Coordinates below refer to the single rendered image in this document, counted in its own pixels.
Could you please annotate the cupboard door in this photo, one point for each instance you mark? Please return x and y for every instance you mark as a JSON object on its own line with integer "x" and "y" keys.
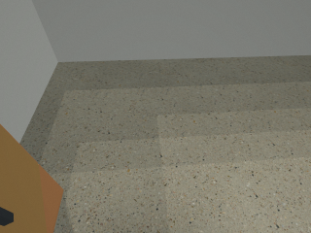
{"x": 20, "y": 188}

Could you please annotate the handle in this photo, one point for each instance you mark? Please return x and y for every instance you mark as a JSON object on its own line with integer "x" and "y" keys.
{"x": 6, "y": 217}

